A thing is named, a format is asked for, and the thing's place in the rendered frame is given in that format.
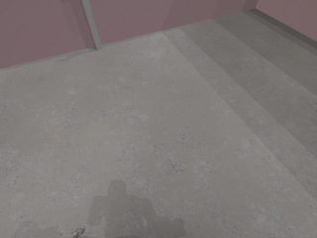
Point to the panel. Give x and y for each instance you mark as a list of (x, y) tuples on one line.
[(92, 24)]

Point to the left robot hand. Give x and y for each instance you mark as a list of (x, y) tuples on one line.
[(74, 232)]

